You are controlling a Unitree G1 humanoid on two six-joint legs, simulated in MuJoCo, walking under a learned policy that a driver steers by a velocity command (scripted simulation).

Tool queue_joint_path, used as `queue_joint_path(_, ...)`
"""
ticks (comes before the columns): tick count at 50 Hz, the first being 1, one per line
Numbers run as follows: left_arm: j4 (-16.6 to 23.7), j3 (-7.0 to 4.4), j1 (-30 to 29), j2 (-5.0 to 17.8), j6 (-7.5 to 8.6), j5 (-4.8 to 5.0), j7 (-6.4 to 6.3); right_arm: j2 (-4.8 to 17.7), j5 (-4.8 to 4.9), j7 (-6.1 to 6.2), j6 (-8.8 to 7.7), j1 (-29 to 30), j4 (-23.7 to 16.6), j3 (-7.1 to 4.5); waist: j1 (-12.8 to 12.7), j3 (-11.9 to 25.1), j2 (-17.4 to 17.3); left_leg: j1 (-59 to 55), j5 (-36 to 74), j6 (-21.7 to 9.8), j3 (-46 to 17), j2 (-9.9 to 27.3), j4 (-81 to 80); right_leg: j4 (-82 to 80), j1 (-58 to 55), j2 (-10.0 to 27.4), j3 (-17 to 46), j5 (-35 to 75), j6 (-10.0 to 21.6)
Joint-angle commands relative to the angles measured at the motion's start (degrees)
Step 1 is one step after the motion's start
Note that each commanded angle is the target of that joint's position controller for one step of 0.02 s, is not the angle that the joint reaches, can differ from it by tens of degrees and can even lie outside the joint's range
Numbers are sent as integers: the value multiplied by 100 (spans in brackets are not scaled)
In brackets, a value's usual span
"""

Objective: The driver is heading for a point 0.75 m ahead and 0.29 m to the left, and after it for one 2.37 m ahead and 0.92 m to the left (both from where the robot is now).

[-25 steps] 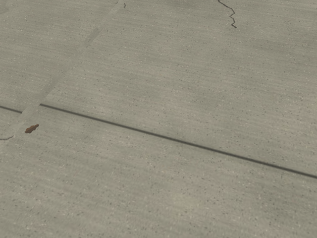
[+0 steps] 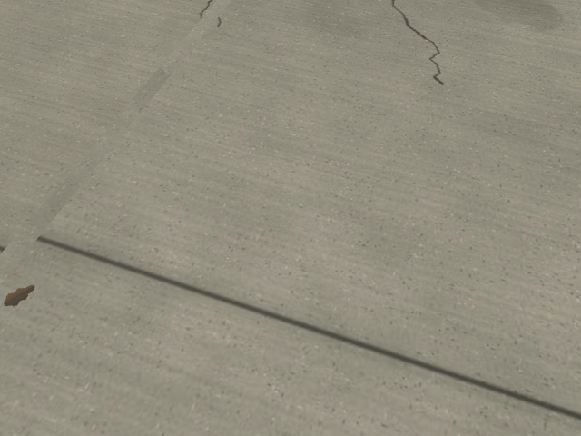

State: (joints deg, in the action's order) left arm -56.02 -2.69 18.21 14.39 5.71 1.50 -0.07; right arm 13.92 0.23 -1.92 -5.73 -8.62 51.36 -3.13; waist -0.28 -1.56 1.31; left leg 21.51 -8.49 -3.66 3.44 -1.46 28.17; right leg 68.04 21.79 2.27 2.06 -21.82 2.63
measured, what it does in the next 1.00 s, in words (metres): steps on the spot, turning left: right foot, then left foot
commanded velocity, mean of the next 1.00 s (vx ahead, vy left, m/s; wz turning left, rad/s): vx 0.05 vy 0.00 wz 0.33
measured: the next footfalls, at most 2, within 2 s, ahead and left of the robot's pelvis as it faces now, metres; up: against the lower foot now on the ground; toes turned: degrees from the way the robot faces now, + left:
right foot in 0.36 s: +0.31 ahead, -0.12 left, +0.00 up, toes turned +2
left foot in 0.74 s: +0.15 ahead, +0.12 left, +0.00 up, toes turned +17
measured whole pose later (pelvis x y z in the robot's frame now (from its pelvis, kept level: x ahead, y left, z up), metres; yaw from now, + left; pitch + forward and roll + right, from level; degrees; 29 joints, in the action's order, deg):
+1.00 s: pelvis +0.08 +0.01 +0.01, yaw +23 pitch +2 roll -4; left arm -51.0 -6.1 3.0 17.9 -2.4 0.5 -4.6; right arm 15.7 0.2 2.8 1.2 -12.5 44.2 -4.0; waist 1.2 -2.7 1.6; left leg 19.7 -7.4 -2.7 -5.7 -1.2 25.4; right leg 65.7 30.3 -3.0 2.4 -19.7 -2.5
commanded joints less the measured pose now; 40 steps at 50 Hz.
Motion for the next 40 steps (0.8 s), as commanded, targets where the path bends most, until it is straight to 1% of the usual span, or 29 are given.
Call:
queue_joint_path(1,368,-168,67,433,-9,-39,-73,390,-79,-30,-71,-197,-120,-53,-44,393,-631,-1123,333,-885,-1708,1415,-1793,-35,1178,629,208,674,50)
queue_joint_path(2,338,-163,159,319,-73,-53,-92,444,-80,-25,-88,-256,-63,-61,-103,303,-620,-910,1028,-939,-1486,1369,-1861,-152,1049,612,133,713,-4)
queue_joint_path(3,349,-176,172,303,-113,-76,-113,527,-96,-2,-103,-344,6,-70,-167,234,-562,-795,1943,-990,-1240,1353,-1846,-300,1028,580,83,786,-77)
queue_joint_path(5,472,-193,-91,309,-142,-141,-142,660,-130,80,-92,-459,103,-83,-205,180,-492,-818,3393,-987,-822,1302,-1721,-855,1200,523,14,1158,-227)
queue_joint_path(6,529,-184,-267,276,-146,-163,-144,664,-127,124,-62,-500,136,-73,-179,195,-494,-866,3703,-933,-656,1245,-1669,-1257,1231,493,-26,1431,-273)
queue_joint_path(9,653,-104,-846,105,-149,-157,-97,708,-89,208,22,-626,213,-48,13,283,-543,-927,3679,-700,-269,1004,-1574,-2617,784,295,-193,2326,-256)
queue_joint_path(11,699,-91,-1111,146,-171,-140,-67,785,-72,232,69,-791,323,-52,141,349,-552,-1160,3454,-700,-312,1079,-1495,-3087,580,174,-205,2584,-264)
queue_joint_path(13,787,-105,-1365,258,-179,-155,-58,767,-20,239,136,-886,427,-50,215,280,-576,-1409,3322,-735,-571,1190,-1277,-3403,561,98,-117,2382,-242)
queue_joint_path(15,848,-150,-1418,429,-145,-188,-58,845,40,257,211,-812,435,-92,163,257,-614,-1692,3215,-715,-913,1282,-868,-3717,556,6,-63,1955,-159)
queue_joint_path(16,800,-191,-1228,526,-113,-204,-66,880,88,279,250,-705,400,-115,26,308,-584,-1770,2955,-629,-1057,1234,-587,-4077,323,-47,-72,2045,-97)
queue_joint_path(17,682,-256,-891,678,-72,-232,-90,860,112,296,281,-665,353,-121,-133,439,-454,-1690,2633,-448,-1077,1002,-171,-4593,-261,-58,-116,2850,0)
queue_joint_path(18,622,-348,-509,1051,-49,-313,-151,720,35,314,260,-709,208,-80,-147,924,-123,-1192,1934,-205,-927,616,561,-4339,-1346,505,312,4843,217)
queue_joint_path(19,618,-424,-209,1401,-120,-350,-226,247,-30,303,201,-1194,188,22,10,1455,931,427,-519,191,-519,-74,2015,-3881,-3099,1695,1224,7080,1042)
queue_joint_path(20,651,-338,32,1054,-218,-284,-242,306,33,304,219,-1198,118,42,-278,2063,1491,1093,-3377,452,-483,-418,3415,-4097,-3418,2483,2060,7527,1680)
queue_joint_path(21,795,-242,-217,818,-263,-275,-237,788,129,296,309,-1104,98,-121,-197,2013,889,1168,-3366,515,-826,-133,4198,-4291,-2881,2354,1819,6619,1618)
queue_joint_path(22,954,-220,-754,761,-317,-259,-271,826,174,347,449,-845,10,-181,-37,1628,582,1327,-2994,588,-756,66,4508,-4443,-2337,2079,1408,5607,1412)
queue_joint_path(23,1053,-191,-1185,692,-367,-238,-302,762,144,416,621,-797,5,-206,65,1197,441,1276,-2647,692,-734,186,4523,-4680,-1628,1841,1014,4700,1287)
queue_joint_path(24,1091,-168,-1443,651,-420,-258,-329,731,92,484,787,-837,-15,-241,172,974,493,1008,-2335,757,-716,238,4558,-4851,-1029,1686,713,4082,1204)
queue_joint_path(25,1081,-161,-1608,683,-483,-334,-332,598,64,520,907,-938,-61,-230,284,801,625,686,-2114,813,-542,145,4558,-4972,-475,1511,364,3863,1187)
queue_joint_path(26,1079,-149,-1706,680,-532,-380,-346,535,58,537,969,-1022,-110,-231,348,722,709,553,-1947,842,-431,93,4503,-5041,-260,1436,118,3795,1212)
queue_joint_path(27,1072,-135,-1771,670,-562,-386,-369,515,60,544,997,-1064,-172,-233,375,726,760,510,-1827,859,-378,104,4325,-5049,-258,1424,-44,3830,1230)
queue_joint_path(29,1029,-132,-1839,708,-602,-340,-428,473,43,520,1003,-966,-336,-208,346,852,761,469,-1582,854,-379,270,3676,-5003,-530,1514,-172,3877,1230)
queue_joint_path(31,974,-161,-1903,820,-652,-285,-494,439,42,437,980,-792,-498,-157,269,1009,817,201,-1375,772,-364,457,2907,-4993,-765,1618,-231,3716,1163)
queue_joint_path(34,820,-209,-1751,948,-730,-212,-539,588,43,294,958,-799,-610,-181,194,1076,889,-157,-1343,552,-142,473,2074,-4911,-1087,1783,-245,3386,1040)
queue_joint_path(36,748,-232,-1811,975,-784,-74,-544,627,19,221,961,-1175,-507,-238,402,977,728,-682,-724,235,118,310,923,-4589,-919,1653,-454,2729,697)
queue_joint_path(37,628,-237,-1601,858,-814,22,-523,732,-40,184,964,-1213,-488,-285,398,650,311,-840,-199,-33,-155,268,135,-4072,-544,1323,-660,1861,324)
queue_joint_path(38,580,-206,-1215,575,-871,-76,-464,1326,-109,248,961,-1058,-652,-429,113,213,-1340,-928,1630,-534,-1805,1306,-752,-2623,518,513,-1304,251,-311)
queue_joint_path(39,925,-220,-1841,545,-844,-254,-463,1913,-336,253,900,-979,-873,-478,273,141,-2262,-532,3117,-1609,-3358,2554,-1217,-1037,1597,-308,-780,-1878,-593)
queue_joint_path(40,1086,-290,-2339,656,-860,-283,-450,1888,-518,229,730,-832,-921,-475,393,445,-1633,-174,1947,-1697,-3295,2463,-1388,25,1473,-317,19,-1862,-471)
Velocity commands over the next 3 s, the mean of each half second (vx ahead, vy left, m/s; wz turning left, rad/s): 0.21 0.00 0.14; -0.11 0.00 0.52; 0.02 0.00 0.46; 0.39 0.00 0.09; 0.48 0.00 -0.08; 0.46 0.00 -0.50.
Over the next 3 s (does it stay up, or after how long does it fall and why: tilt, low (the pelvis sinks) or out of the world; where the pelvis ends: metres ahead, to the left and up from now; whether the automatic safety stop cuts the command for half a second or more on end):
stays up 0.59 0.42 0.01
